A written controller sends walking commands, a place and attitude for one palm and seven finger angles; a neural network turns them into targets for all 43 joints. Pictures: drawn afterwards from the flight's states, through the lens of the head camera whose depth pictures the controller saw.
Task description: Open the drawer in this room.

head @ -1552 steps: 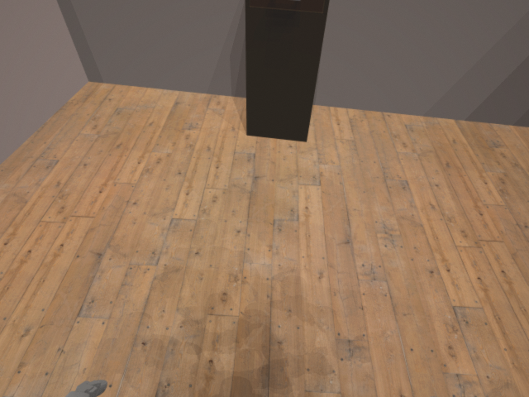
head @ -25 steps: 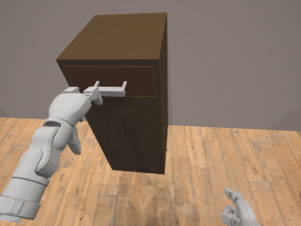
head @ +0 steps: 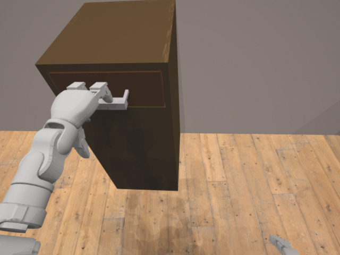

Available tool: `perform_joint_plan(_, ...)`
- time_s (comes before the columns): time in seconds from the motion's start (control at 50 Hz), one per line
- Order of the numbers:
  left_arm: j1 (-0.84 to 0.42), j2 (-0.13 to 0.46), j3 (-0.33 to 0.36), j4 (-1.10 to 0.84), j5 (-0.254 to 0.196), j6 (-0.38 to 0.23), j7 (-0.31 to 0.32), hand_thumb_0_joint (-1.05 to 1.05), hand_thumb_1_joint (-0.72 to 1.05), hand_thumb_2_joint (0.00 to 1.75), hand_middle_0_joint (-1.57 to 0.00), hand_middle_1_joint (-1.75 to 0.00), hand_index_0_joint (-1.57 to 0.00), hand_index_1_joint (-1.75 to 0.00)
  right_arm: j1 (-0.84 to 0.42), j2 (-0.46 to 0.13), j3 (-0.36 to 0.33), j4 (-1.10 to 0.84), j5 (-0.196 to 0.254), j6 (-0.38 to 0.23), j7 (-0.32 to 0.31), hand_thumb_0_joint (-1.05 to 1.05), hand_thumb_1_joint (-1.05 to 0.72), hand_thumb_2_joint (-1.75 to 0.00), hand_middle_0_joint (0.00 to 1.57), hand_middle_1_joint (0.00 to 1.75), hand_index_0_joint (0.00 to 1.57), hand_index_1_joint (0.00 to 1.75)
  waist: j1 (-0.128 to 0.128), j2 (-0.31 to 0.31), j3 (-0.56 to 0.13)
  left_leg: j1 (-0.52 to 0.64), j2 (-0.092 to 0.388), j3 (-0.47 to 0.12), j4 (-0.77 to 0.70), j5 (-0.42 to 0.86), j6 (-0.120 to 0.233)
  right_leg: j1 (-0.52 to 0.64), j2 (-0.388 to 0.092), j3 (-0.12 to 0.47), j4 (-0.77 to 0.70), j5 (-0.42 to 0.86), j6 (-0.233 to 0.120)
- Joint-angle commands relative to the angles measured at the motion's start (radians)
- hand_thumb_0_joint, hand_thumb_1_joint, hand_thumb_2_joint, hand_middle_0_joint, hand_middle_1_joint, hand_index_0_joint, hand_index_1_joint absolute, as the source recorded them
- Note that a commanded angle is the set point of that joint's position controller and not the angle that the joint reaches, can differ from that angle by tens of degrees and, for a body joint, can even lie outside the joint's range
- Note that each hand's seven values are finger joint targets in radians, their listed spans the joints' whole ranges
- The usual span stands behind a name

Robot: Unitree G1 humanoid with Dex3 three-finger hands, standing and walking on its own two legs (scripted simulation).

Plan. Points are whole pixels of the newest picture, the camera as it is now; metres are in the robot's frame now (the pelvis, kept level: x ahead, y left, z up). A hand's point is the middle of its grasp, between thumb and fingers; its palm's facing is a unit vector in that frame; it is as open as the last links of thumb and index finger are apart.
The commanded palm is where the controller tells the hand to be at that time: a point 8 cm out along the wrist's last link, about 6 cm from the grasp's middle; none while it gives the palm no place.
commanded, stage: move the hooked fingers above the handle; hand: left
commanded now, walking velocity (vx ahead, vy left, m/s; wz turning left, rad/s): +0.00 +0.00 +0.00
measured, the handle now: (107, 98) +0.53 +0.25 +0.05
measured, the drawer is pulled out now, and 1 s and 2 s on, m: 0.00 0.00 0.00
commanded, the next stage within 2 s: none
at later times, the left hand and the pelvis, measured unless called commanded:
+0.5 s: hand (94, 105) +0.43 +0.23 +0.11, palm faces +0.03 -0.05 -1.00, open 13.8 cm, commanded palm +0.41 +0.25 +0.17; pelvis +0.00 +0.01 -0.01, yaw +0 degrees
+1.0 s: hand (111, 90) +0.49 +0.20 +0.11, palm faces +0.06 -0.02 -1.00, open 13.7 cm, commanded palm +0.46 +0.26 +0.16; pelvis +0.00 +0.00 -0.01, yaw -3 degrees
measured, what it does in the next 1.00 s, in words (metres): stands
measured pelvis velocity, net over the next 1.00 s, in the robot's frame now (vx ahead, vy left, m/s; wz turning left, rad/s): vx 0.00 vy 0.00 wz -0.05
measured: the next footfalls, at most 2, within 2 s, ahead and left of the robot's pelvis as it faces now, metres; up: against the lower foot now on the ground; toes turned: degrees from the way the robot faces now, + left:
none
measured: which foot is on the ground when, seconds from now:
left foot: down 0.00-1.00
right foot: down 0.00-1.00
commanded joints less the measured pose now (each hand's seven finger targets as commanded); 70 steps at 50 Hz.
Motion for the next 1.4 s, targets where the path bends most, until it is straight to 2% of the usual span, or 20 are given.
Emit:
perform_joint_plan(0.0,-0.415,0.288,0.196,-0.128,0.009,0.056,0.115,0.00,-0.50,0.30,-0.30,-1.20,-0.30,-1.20,-0.053,-0.099,-0.034,-0.117,0.005,-0.030,0.013,0.00,-0.90,-0.90,0.20,0.30,0.20,0.30,0.024,-0.002,-0.360,0.134,-0.027,-0.005,0.004,0.489,0.019,0.123,0.031,0.008,-0.002,0.409,-0.027)
perform_joint_plan(0.12,-0.418,0.218,0.064,-0.026,0.045,0.185,0.060,0.00,-0.50,0.30,-0.30,-1.20,-0.30,-1.20,-0.071,-0.116,-0.024,-0.134,0.015,0.006,0.017,0.00,-0.90,-0.90,0.20,0.30,0.20,0.30,-0.006,-0.076,-0.359,0.116,-0.021,0.005,0.004,0.454,0.026,0.123,0.028,0.010,-0.002,0.411,-0.020)
perform_joint_plan(0.14,-0.441,0.174,0.018,-0.030,0.041,0.188,0.037,0.00,-0.50,0.30,-0.30,-1.20,-0.30,-1.20,-0.068,-0.117,-0.025,-0.143,0.017,0.008,0.016,0.00,-0.90,-0.90,0.20,0.30,0.20,0.30,-0.024,-0.090,-0.358,0.125,-0.020,0.000,0.007,0.448,0.030,0.109,0.031,0.009,-0.006,0.396,-0.020)
perform_joint_plan(0.22,-0.537,0.177,-0.009,-0.090,0.035,0.141,-0.009,0.00,-0.50,0.30,-0.30,-1.20,-0.30,-1.20,-0.052,-0.109,-0.026,-0.152,0.013,0.012,0.000,0.00,-0.90,-0.90,0.20,0.30,0.20,0.30,-0.042,-0.062,-0.380,0.185,-0.019,-0.023,0.029,0.470,0.039,0.061,0.036,0.014,0.002,0.377,-0.021)
perform_joint_plan(0.34,-0.637,0.296,0.127,-0.030,0.036,0.036,0.050,0.00,-0.50,0.30,-0.30,-1.20,-0.30,-1.20,0.003,-0.104,-0.029,-0.113,0.001,0.007,-0.013,0.00,-0.90,-0.90,0.20,0.30,0.20,0.30,-0.026,-0.010,-0.380,0.170,-0.015,-0.034,0.053,0.513,0.028,0.032,0.042,0.011,0.017,0.361,-0.031)
perform_joint_plan(0.44,-0.678,0.327,0.163,0.185,0.074,0.060,0.126,0.00,-0.50,0.30,-0.30,-1.20,-0.30,-1.20,0.022,-0.100,-0.025,-0.085,0.001,0.010,-0.005,0.00,-0.90,-0.90,0.20,0.30,0.20,0.30,-0.012,-0.014,-0.363,0.069,-0.019,-0.014,0.042,0.437,0.014,0.041,0.041,0.002,0.033,0.334,-0.037)
perform_joint_plan(0.5,-0.720,0.278,0.093,0.235,0.102,0.089,0.132,0.00,-0.50,0.30,-0.30,-1.20,-0.30,-1.20,0.041,-0.106,-0.035,-0.087,0.000,0.012,0.000,0.00,-0.90,-0.90,0.20,0.30,0.20,0.30,-0.028,-0.003,-0.434,0.087,-0.016,-0.005,0.057,0.448,0.019,0.039,0.038,0.010,0.045,0.358,-0.034)
perform_joint_plan(0.56,-0.764,0.193,-0.009,0.323,0.099,0.102,0.086,0.00,-0.50,0.30,-0.30,-1.20,-0.30,-1.20,0.070,-0.118,-0.042,-0.086,0.009,0.018,-0.005,0.00,-0.90,-0.90,0.20,0.30,0.20,0.30,-0.083,-0.076,-0.393,0.068,-0.014,0.000,0.063,0.367,0.032,0.001,0.038,0.015,0.026,0.331,-0.024)
perform_joint_plan(0.64,-0.892,0.156,-0.066,0.290,0.077,0.038,0.028,0.00,-0.50,0.30,-0.30,-1.20,-0.30,-1.20,0.111,-0.120,-0.054,-0.075,0.005,0.015,-0.024,0.00,-0.90,-0.90,0.20,0.30,0.20,0.30,-0.127,-0.075,-0.396,0.092,-0.020,-0.009,0.074,0.322,0.041,-0.039,0.037,0.026,0.015,0.300,-0.020)
perform_joint_plan(0.66,-0.933,0.159,-0.068,0.260,0.072,0.010,0.027,0.00,-0.50,0.30,-0.30,-1.20,-0.30,-1.20,0.118,-0.120,-0.057,-0.071,0.004,0.011,-0.026,0.00,-0.90,-0.90,0.20,0.30,0.20,0.30,-0.127,-0.030,-0.409,0.109,-0.021,-0.015,0.080,0.326,0.040,-0.060,0.040,0.032,0.019,0.296,-0.022)
perform_joint_plan(0.76,-0.984,0.335,0.101,0.322,0.083,-0.070,0.106,0.00,-0.50,0.30,-0.30,-1.20,-0.30,-1.20,0.173,-0.123,-0.054,-0.043,-0.001,0.007,-0.033,0.00,-0.90,-0.90,0.20,0.30,0.20,0.30,-0.111,-0.034,-0.423,0.028,-0.026,-0.024,0.102,0.321,0.038,-0.059,0.044,0.036,0.053,0.296,-0.025)
perform_joint_plan(0.84,-0.912,0.507,0.248,0.442,0.129,-0.011,0.216,0.00,-0.50,0.30,-0.30,-1.20,-0.30,-1.20,0.163,-0.123,-0.041,-0.049,-0.002,0.008,-0.025,0.00,-0.90,-0.90,0.20,0.30,0.20,0.30,-0.043,0.000,-0.455,-0.095,-0.032,0.000,0.099,0.327,0.026,0.024,0.046,0.036,0.082,0.323,-0.029)
perform_joint_plan(0.9,-0.835,0.497,0.224,0.498,0.166,0.072,0.253,0.00,-0.50,0.30,-0.30,-1.20,-0.30,-1.20,0.149,-0.120,-0.042,-0.061,-0.002,0.005,-0.013,0.00,-0.90,-0.90,0.20,0.30,0.20,0.30,-0.015,0.029,-0.509,-0.100,-0.024,0.033,0.095,0.370,0.018,0.082,0.042,0.037,0.090,0.402,-0.027)
perform_joint_plan(1.02,-0.803,0.494,0.196,0.548,0.151,0.136,0.206,0.00,-0.50,0.30,-0.30,-1.20,-0.30,-1.20,0.130,-0.142,-0.040,-0.069,0.019,0.023,-0.030,0.00,-0.90,-0.90,0.20,0.30,0.20,0.30,-0.045,-0.125,-0.445,-0.134,-0.016,0.054,0.047,0.262,0.033,0.126,0.031,0.047,0.034,0.360,-0.003)
perform_joint_plan(1.1,-0.846,0.428,0.125,0.512,0.144,0.074,0.124,0.00,-0.50,0.30,-0.30,-1.20,-0.30,-1.20,0.153,-0.151,-0.051,-0.073,0.021,0.014,-0.052,0.00,-0.90,-0.90,0.20,0.30,0.20,0.30,-0.103,-0.103,-0.419,-0.077,-0.015,0.045,0.045,0.236,0.049,0.075,0.031,0.051,0.011,0.342,0.003)
perform_joint_plan(1.14,-0.918,0.274,-0.009,0.445,0.128,0.022,0.084,0.00,-0.50,0.30,-0.30,-1.20,-0.30,-1.20,0.166,-0.138,-0.058,-0.072,0.021,0.002,-0.053,0.00,-0.90,-0.90,0.20,0.30,0.20,0.30,-0.154,-0.063,-0.374,-0.012,-0.012,0.032,0.054,0.214,0.054,-0.015,0.033,0.053,-0.014,0.281,0.000)
perform_joint_plan(1.24,-1.042,0.181,-0.088,0.313,0.074,-0.086,0.053,0.00,-0.50,0.30,-0.30,-1.20,-0.30,-1.20,0.209,-0.130,-0.067,-0.037,0.005,-0.024,-0.055,0.00,-0.90,-0.90,0.20,0.30,0.20,0.30,-0.189,0.040,-0.384,0.114,-0.017,-0.009,0.091,0.232,0.049,-0.158,0.043,0.049,-0.010,0.197,-0.015)
perform_joint_plan(1.3,-1.037,0.261,0.011,0.325,0.068,-0.106,0.096,0.00,-0.50,0.30,-0.30,-1.20,-0.30,-1.20,0.220,-0.129,-0.066,-0.024,0.001,-0.021,-0.044,0.00,-0.90,-0.90,0.20,0.30,0.20,0.30,-0.156,0.061,-0.438,0.123,-0.019,-0.024,0.111,0.294,0.036,-0.154,0.048,0.038,0.024,0.223,-0.023)
perform_joint_plan(1.34,-1.009,0.361,0.108,0.406,0.076,-0.081,0.142,0.00,-0.50,0.30,-0.30,-1.20,-0.30,-1.20,0.215,-0.140,-0.055,-0.019,0.001,-0.013,-0.037,0.00,-0.90,-0.90,0.20,0.30,0.20,0.30,-0.133,0.008,-0.401,0.031,-0.021,-0.024,0.106,0.279,0.032,-0.131,0.050,0.028,0.037,0.220,-0.026)
perform_joint_plan(1.38,-0.997,0.388,0.136,0.468,0.105,-0.035,0.198,0.00,-0.50,0.30,-0.30,-1.20,-0.30,-1.20,0.198,-0.131,-0.046,-0.028,0.002,-0.011,-0.025,0.00,-0.90,-0.90,0.20,0.30,0.20,0.30,-0.108,0.028,-0.399,-0.022,-0.021,-0.019,0.102,0.289,0.025,-0.126,0.051,0.018,0.065,0.227,-0.030)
